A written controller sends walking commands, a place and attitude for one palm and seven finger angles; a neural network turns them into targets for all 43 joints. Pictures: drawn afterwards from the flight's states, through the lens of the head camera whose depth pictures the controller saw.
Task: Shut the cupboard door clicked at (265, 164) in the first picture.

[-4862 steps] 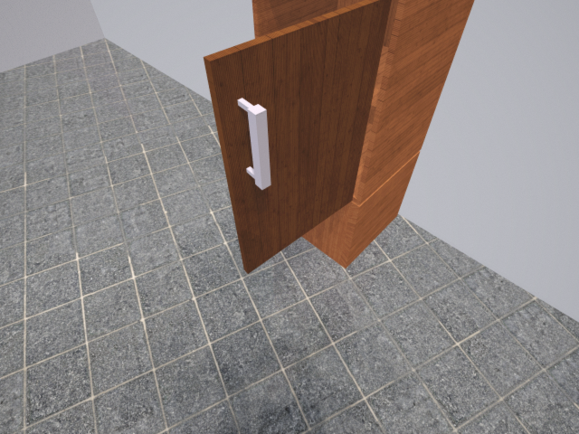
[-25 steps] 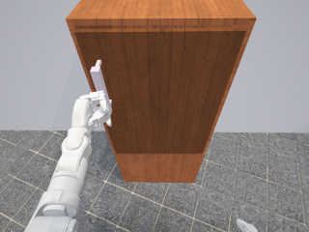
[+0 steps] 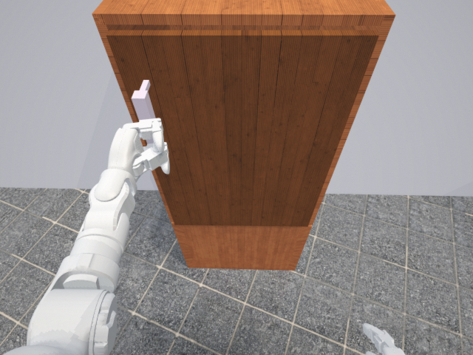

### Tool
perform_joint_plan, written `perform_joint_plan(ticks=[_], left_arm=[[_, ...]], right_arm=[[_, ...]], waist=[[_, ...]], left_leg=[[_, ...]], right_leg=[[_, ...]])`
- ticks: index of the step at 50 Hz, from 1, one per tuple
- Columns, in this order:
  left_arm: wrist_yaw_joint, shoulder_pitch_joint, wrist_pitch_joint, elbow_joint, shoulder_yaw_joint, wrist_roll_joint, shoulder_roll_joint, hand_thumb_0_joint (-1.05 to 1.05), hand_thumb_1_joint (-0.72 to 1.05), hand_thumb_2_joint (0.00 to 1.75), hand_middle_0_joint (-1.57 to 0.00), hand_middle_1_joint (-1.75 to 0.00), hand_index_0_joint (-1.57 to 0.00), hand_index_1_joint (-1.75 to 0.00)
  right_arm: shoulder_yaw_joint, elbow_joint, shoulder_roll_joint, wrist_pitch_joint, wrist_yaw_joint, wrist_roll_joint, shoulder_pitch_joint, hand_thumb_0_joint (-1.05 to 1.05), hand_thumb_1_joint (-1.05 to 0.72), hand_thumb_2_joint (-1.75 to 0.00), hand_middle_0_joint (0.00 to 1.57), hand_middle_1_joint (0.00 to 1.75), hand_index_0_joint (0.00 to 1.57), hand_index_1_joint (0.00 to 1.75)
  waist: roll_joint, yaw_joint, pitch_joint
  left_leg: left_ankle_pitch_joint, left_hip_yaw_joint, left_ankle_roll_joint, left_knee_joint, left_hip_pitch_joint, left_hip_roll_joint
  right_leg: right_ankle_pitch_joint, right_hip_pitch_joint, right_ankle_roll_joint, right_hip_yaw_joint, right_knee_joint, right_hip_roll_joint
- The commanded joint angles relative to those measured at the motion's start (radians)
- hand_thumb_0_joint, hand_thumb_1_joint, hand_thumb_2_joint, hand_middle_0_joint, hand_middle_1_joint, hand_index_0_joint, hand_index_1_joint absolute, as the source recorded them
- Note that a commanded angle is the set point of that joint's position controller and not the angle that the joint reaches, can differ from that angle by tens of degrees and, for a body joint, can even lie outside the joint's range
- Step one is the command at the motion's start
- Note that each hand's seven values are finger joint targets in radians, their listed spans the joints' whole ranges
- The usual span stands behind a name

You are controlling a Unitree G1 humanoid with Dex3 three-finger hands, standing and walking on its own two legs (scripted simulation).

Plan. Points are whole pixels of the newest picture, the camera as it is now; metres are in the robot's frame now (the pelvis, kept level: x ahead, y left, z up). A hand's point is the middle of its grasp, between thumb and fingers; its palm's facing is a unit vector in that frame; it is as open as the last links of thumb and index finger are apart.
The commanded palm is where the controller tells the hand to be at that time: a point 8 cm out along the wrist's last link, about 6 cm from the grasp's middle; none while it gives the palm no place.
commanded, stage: push the door shut along its arc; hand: left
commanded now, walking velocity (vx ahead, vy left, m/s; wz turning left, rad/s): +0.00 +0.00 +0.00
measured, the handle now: (154, 125) +0.50 +0.17 +0.11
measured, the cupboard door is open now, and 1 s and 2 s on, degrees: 1 0 0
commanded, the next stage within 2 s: pull the fist back off the door in 0.44 s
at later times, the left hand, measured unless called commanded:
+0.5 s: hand (162, 146) +0.43 +0.14 +0.12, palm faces -0.17 -0.99 -0.03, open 3.2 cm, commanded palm +0.47 +0.17 +0.11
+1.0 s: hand (173, 146) +0.44 +0.12 +0.12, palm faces +0.00 -1.00 +0.00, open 3.1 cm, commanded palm +0.41 +0.17 +0.11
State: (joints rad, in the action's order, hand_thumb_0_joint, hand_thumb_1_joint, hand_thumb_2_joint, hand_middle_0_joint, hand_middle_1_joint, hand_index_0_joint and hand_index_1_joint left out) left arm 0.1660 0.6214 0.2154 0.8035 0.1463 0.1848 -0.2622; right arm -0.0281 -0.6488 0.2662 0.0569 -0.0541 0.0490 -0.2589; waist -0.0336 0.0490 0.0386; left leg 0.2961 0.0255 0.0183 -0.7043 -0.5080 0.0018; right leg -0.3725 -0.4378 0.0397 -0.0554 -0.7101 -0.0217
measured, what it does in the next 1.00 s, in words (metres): shifts its weight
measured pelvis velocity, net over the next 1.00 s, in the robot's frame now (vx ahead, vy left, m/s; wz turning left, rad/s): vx -0.06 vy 0.02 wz -0.03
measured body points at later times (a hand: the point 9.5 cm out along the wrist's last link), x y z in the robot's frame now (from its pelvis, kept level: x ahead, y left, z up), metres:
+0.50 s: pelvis -0.03 +0.01 -0.02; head +0.02 +0.01 +0.43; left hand +0.44 +0.19 +0.12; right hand +0.02 -0.26 -0.13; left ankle +0.04 +0.11 -0.72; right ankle -0.01 -0.09 -0.72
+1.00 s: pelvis -0.06 +0.02 -0.03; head -0.01 +0.02 +0.42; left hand +0.43 +0.17 +0.12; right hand -0.04 -0.24 -0.14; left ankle +0.03 +0.11 -0.71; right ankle -0.01 -0.09 -0.72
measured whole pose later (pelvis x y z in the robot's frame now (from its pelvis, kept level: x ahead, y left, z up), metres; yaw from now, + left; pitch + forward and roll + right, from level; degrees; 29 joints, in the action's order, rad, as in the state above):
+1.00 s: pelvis -0.06 +0.02 -0.03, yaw -2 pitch +10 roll -2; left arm 0.01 0.96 0.30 1.18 0.21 0.13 -0.32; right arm -0.04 -0.69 0.28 0.13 -0.01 0.01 -0.40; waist -0.04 0.15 0.07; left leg 0.30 0.00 0.04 -0.87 -0.78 -0.02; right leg -0.33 -0.71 0.02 -0.04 -0.86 -0.03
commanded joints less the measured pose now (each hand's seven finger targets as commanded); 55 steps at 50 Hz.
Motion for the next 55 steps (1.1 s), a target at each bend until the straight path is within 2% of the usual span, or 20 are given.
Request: perform_joint_plan(ticks=[1,2,3,4,5,10,18,23,26,27,28,30,33,36,38,40,43,45,53,55], left_arm=[[0.017,0.499,0.104,-0.157,0.099,0.017,-0.234,0.00,0.90,0.90,-1.30,-1.50,-1.30,-1.50],[0.025,0.493,0.102,-0.118,0.095,0.015,-0.225,0.00,0.90,0.90,-1.30,-1.50,-1.30,-1.50],[0.027,0.474,0.101,-0.078,0.131,0.008,-0.273,0.00,0.90,0.90,-1.30,-1.50,-1.30,-1.50],[0.040,0.498,0.100,-0.070,0.083,0.004,-0.227,0.00,0.90,0.90,-1.30,-1.50,-1.30,-1.50],[0.046,0.550,0.105,-0.071,0.071,0.007,-0.213,0.00,0.90,0.90,-1.30,-1.50,-1.30,-1.50],[0.066,0.685,0.117,0.006,0.073,0.007,-0.240,0.00,0.90,0.90,-1.30,-1.50,-1.30,-1.50],[0.088,0.889,0.141,0.081,-0.018,-0.001,-0.188,0.00,0.90,0.90,-1.30,-1.50,-1.30,-1.50],[0.091,0.942,0.140,0.139,-0.015,0.010,-0.212,0.00,0.90,0.90,-1.30,-1.50,-1.30,-1.50],[0.110,0.972,0.135,0.161,-0.041,0.017,-0.203,0.00,0.90,0.90,-1.30,-1.50,-1.30,-1.50],[0.112,0.984,0.134,0.149,-0.041,0.025,-0.202,0.00,0.90,0.90,-1.30,-1.50,-1.30,-1.50],[-0.033,1.010,0.120,0.152,0.111,0.076,-0.216,0.00,0.90,0.90,-1.30,-1.50,-1.30,-1.50],[-0.153,0.948,0.105,0.161,0.051,0.047,-0.111,0.00,0.90,0.90,-1.30,-1.50,-1.30,-1.50],[-0.231,0.945,0.112,0.162,0.061,-0.019,-0.155,0.00,0.90,0.90,-1.30,-1.50,-1.30,-1.50],[-0.231,0.973,0.136,0.163,0.017,-0.099,-0.188,0.00,0.90,0.90,-1.30,-1.50,-1.30,-1.50],[-0.217,0.975,0.149,0.170,0.017,-0.118,-0.210,0.00,0.90,0.90,-1.30,-1.50,-1.30,-1.50],[-0.200,0.976,0.153,0.171,-0.013,-0.115,-0.174,0.00,0.90,0.90,-1.30,-1.50,-1.30,-1.50],[-0.177,0.909,0.145,0.203,0.092,-0.062,-0.254,0.00,0.90,0.90,-1.30,-1.50,-1.30,-1.50],[-0.160,0.886,0.141,0.188,0.066,-0.037,-0.204,0.00,0.90,0.90,-1.30,-1.50,-1.30,-1.50],[-0.183,0.659,0.176,0.063,0.162,-0.056,-0.277,0.00,0.90,0.90,-1.30,-1.50,-1.30,-1.50],[-0.184,0.589,0.180,-0.018,0.145,-0.055,-0.246,0.00,0.90,0.90,-1.30,-1.50,-1.30,-1.50]], right_arm=[[0.049,0.097,0.130,0.035,-0.003,-0.005,-0.035,0.00,-0.90,-0.90,0.20,0.30,0.20,0.30],[0.049,0.096,0.129,0.033,-0.001,-0.005,-0.041,0.00,-0.90,-0.90,0.20,0.30,0.20,0.30],[0.052,0.093,0.139,0.026,0.000,-0.007,-0.059,0.00,-0.90,-0.90,0.20,0.30,0.20,0.30],[0.048,0.099,0.133,0.024,0.003,-0.004,-0.054,0.00,-0.90,-0.90,0.20,0.30,0.20,0.30],[0.053,0.097,0.134,0.027,0.006,-0.003,-0.061,0.00,-0.90,-0.90,0.20,0.30,0.20,0.30],[0.060,0.071,0.148,0.023,0.002,-0.001,-0.098,0.00,-0.90,-0.90,0.20,0.30,0.20,0.30],[0.062,0.033,0.165,0.048,-0.001,-0.004,-0.138,0.00,-0.90,-0.90,0.20,0.30,0.20,0.30],[0.053,0.014,0.184,0.075,-0.008,-0.004,-0.154,0.00,-0.90,-0.90,0.20,0.30,0.20,0.30],[0.046,0.007,0.192,0.092,-0.012,0.002,-0.151,0.00,-0.90,-0.90,0.20,0.30,0.20,0.30],[0.045,0.006,0.192,0.100,-0.014,0.003,-0.152,0.00,-0.90,-0.90,0.20,0.30,0.20,0.30],[0.048,0.005,0.172,0.103,-0.017,-0.004,-0.140,0.00,-0.90,-0.90,0.20,0.30,0.20,0.30],[0.043,0.020,0.167,0.114,0.003,-0.014,-0.147,0.00,-0.90,-0.90,0.20,0.30,0.20,0.30],[0.050,0.014,0.178,0.116,0.020,-0.034,-0.176,0.00,-0.90,-0.90,0.20,0.30,0.20,0.30],[0.051,0.015,0.178,0.109,0.033,-0.042,-0.191,0.00,-0.90,-0.90,0.20,0.30,0.20,0.30],[0.053,0.022,0.181,0.106,0.035,-0.045,-0.196,0.00,-0.90,-0.90,0.20,0.30,0.20,0.30],[0.053,0.030,0.178,0.107,0.038,-0.043,-0.182,0.00,-0.90,-0.90,0.20,0.30,0.20,0.30],[0.055,0.043,0.185,0.105,0.030,-0.038,-0.178,0.00,-0.90,-0.90,0.20,0.30,0.20,0.30],[0.053,0.056,0.176,0.108,0.030,-0.032,-0.163,0.00,-0.90,-0.90,0.20,0.30,0.20,0.30],[0.062,0.100,0.167,0.094,0.037,-0.035,-0.155,0.00,-0.90,-0.90,0.20,0.30,0.20,0.30],[0.065,0.123,0.156,0.086,0.040,-0.028,-0.135,0.00,-0.90,-0.90,0.20,0.30,0.20,0.30]], waist=[[0.039,0.019,0.372],[0.038,0.022,0.366],[0.070,0.016,0.364],[0.040,0.029,0.343],[0.063,0.042,0.341],[0.093,0.087,0.286],[-0.013,0.148,0.302],[0.052,0.171,0.303],[0.020,0.183,0.294],[0.000,0.183,0.298],[0.004,0.132,0.289],[0.014,0.153,0.294],[0.011,0.159,0.339],[-0.025,0.172,0.361],[-0.023,0.169,0.349],[-0.024,0.171,0.337],[0.022,0.130,0.351],[0.025,0.124,0.354],[0.034,0.045,0.375],[0.028,0.028,0.389]], left_leg=[[-0.160,-0.040,0.020,0.046,0.210,-0.017],[-0.166,-0.038,0.021,0.043,0.203,-0.018],[-0.174,-0.038,0.024,0.038,0.188,-0.016],[-0.169,-0.036,0.022,0.041,0.178,-0.017],[-0.163,-0.037,0.024,0.034,0.180,-0.017],[-0.102,-0.048,0.029,0.023,0.154,-0.011],[0.044,-0.090,0.022,0.015,0.165,-0.005],[0.164,-0.107,0.026,0.013,0.093,0.000],[0.228,-0.110,0.021,0.014,0.065,0.006],[0.244,-0.108,0.019,0.011,0.058,0.005],[0.291,-0.133,0.008,0.024,0.014,0.002],[0.339,-0.145,-0.001,0.040,0.033,0.011],[0.293,-0.140,0.005,0.024,0.030,0.000],[0.256,-0.136,0.008,0.008,0.035,0.001],[0.277,-0.142,0.008,0.006,0.029,-0.001],[0.293,-0.140,0.006,0.008,0.031,0.000],[0.285,-0.118,0.006,0.003,-0.022,-0.009],[0.274,-0.103,0.007,0.002,-0.035,-0.010],[0.240,-0.088,0.015,0.016,-0.034,-0.005],[0.220,-0.077,0.015,0.025,-0.005,0.000]], right_leg=[[0.332,0.048,-0.029,0.073,0.099,0.009],[0.340,0.038,-0.029,0.070,0.094,0.007],[0.352,0.049,-0.031,0.071,0.090,0.008],[0.351,0.026,-0.031,0.069,0.088,0.009],[0.349,0.012,-0.034,0.069,0.090,0.006],[0.257,-0.074,-0.036,0.068,0.102,-0.002],[0.042,-0.237,-0.025,0.053,0.086,-0.007],[-0.052,-0.267,-0.030,0.055,0.077,-0.008],[-0.109,-0.300,-0.031,0.060,0.070,-0.008],[-0.122,-0.304,-0.031,0.063,0.069,-0.007],[-0.130,-0.304,-0.028,0.053,0.071,-0.011],[-0.143,-0.327,-0.038,0.033,0.050,-0.015],[-0.094,-0.315,-0.035,0.026,0.029,-0.013],[-0.085,-0.321,-0.031,0.035,0.024,-0.006],[-0.105,-0.331,-0.027,0.034,0.024,-0.007],[-0.123,-0.340,-0.026,0.037,0.029,-0.008],[-0.151,-0.259,-0.024,0.051,0.044,-0.011],[-0.156,-0.238,-0.027,0.055,0.048,-0.010],[-0.143,-0.159,-0.024,0.055,0.045,-0.012],[-0.139,-0.137,-0.023,0.059,0.055,-0.015]])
